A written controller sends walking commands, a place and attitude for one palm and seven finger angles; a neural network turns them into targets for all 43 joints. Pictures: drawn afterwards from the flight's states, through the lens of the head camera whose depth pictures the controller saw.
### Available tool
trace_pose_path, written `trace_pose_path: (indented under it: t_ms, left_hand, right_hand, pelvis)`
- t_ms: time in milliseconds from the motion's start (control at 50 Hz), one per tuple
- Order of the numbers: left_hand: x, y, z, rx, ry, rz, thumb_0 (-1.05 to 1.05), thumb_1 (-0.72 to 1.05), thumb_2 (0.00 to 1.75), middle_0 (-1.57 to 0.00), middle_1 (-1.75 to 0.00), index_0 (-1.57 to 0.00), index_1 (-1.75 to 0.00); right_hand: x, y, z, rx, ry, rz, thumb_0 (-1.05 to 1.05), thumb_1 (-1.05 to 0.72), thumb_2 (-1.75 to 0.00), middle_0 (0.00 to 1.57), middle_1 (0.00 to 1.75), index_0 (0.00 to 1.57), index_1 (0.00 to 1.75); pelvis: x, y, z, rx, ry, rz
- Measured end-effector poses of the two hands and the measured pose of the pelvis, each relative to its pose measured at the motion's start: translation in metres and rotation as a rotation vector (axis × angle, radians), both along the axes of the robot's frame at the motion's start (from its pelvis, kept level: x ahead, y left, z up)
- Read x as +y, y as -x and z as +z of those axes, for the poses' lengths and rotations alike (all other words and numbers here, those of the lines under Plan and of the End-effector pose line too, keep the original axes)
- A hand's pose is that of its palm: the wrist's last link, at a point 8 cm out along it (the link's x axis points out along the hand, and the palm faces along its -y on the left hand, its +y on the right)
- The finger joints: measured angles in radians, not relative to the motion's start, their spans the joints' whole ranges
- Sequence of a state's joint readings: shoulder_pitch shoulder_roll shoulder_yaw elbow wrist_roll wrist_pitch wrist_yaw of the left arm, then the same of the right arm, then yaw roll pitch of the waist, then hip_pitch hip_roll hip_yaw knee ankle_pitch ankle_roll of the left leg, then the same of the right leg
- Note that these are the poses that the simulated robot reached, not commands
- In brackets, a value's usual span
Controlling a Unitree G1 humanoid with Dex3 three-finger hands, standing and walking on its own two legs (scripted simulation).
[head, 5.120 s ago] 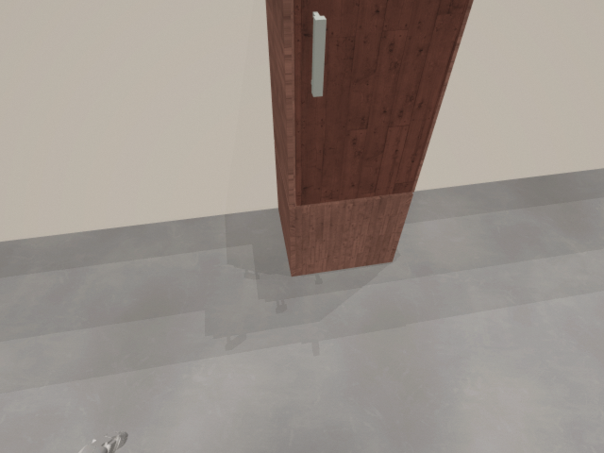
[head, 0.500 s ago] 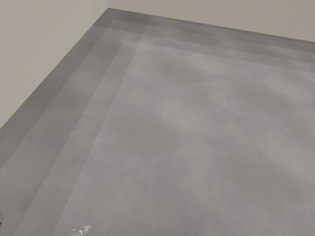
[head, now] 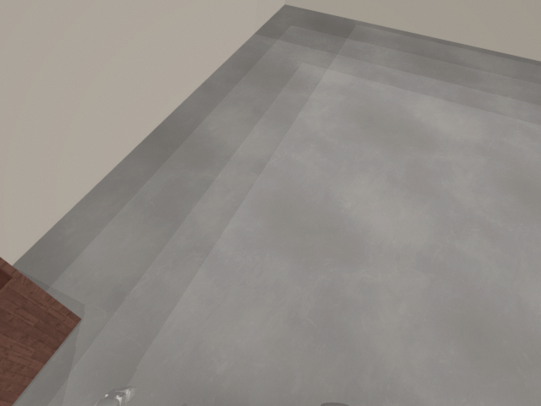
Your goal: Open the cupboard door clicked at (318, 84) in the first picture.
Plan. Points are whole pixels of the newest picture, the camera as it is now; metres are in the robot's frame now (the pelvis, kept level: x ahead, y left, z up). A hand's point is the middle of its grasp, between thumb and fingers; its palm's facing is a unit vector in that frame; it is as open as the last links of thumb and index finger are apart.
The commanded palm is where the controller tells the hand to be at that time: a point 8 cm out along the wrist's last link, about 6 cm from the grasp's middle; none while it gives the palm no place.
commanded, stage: turn to face it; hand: left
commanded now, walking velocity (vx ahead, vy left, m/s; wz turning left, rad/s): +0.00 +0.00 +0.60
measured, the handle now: out of the picture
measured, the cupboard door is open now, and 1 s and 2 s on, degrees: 0 0 0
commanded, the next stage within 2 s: take the last steps up to it in 1.70 s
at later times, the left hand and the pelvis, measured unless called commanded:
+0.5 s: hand out of the picture -0.04 +0.14 -0.16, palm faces +0.35 -0.90 -0.27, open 7.4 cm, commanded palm none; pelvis -0.02 -0.06 +0.00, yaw +20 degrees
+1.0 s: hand out of the picture -0.04 +0.21 -0.15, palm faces +0.59 -0.76 -0.26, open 7.4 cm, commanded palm none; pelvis -0.02 -0.04 +0.00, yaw +36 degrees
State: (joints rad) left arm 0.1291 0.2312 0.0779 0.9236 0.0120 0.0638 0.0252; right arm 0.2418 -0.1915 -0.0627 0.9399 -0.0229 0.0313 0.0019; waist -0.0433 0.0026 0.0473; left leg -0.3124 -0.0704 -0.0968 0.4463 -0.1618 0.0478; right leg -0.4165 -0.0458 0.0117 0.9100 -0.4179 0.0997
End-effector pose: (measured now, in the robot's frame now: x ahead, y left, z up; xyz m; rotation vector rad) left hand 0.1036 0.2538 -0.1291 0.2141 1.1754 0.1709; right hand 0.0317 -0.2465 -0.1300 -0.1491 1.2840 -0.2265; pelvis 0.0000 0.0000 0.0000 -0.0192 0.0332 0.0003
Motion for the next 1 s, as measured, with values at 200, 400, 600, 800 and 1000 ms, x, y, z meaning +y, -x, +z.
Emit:
trace_pose_path:
  t_ms: [200, 400, 600, 800, 1000]
  left_hand:
    - [-0.052, 0.044, 0.018, -0.079, -0.043, 0.107, 0.01, 0.9, 0.9, -0.2, -0.3, -0.21, -0.29]
    - [-0.074, 0.122, 0.016, 0.018, -0.028, 0.277, 0.01, 0.9, 0.9, -0.2, -0.3, -0.21, -0.29]
    - [-0.066, 0.22, -0.013, 0.17, 0.036, 0.483, 0.01, 0.9, 0.9, -0.2, -0.3, -0.21, -0.29]
    - [-0.025, 0.236, -0.018, 0.119, 0.04, 0.599, 0.01, 0.91, 0.9, -0.2, -0.3, -0.2, -0.29]
    - [-0.012, 0.183, 0.006, -0.077, -0.029, 0.615, 0.01, 0.91, 0.9, -0.2, -0.3, -0.2, -0.29]
  right_hand:
    - [-0.06, -0.031, -0.021, -0.014, -0.029, 0.128, 0.0, -0.91, -0.9, 0.2, 0.29, 0.21, 0.3]
    - [-0.07, -0.07, -0.014, 0.028, -0.021, 0.293, 0.0, -0.91, -0.9, 0.19, 0.29, 0.2, 0.3]
    - [0.008, -0.143, -0.007, -0.058, -0.01, 0.534, 0.0, -0.91, -0.9, 0.19, 0.29, 0.2, 0.3]
    - [0.068, -0.164, 0.018, -0.173, 0.006, 0.668, 0.0, -0.91, -0.9, 0.2, 0.29, 0.21, 0.3]
    - [0.046, -0.146, 0.006, -0.078, -0.011, 0.69, 0.0, -0.91, -0.9, 0.2, 0.29, 0.21, 0.3]
  pelvis:
    - [-0.051, 0.014, -0.006, -0.023, -0.042, 0.145]
    - [-0.067, 0.014, 0.001, -0.029, -0.071, 0.289]
    - [-0.044, 0.022, -0.01, -0.012, -0.043, 0.418]
    - [-0.021, 0.029, -0.004, -0.039, -0.003, 0.526]
    - [-0.036, 0.022, -0.002, -0.037, -0.014, 0.633]
